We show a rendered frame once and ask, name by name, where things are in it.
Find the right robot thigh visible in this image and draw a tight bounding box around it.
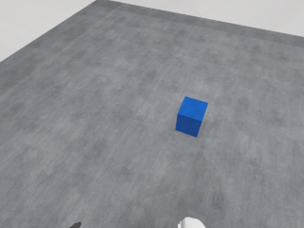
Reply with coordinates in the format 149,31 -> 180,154
178,218 -> 206,228

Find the carton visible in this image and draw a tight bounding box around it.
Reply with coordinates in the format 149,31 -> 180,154
175,96 -> 208,137

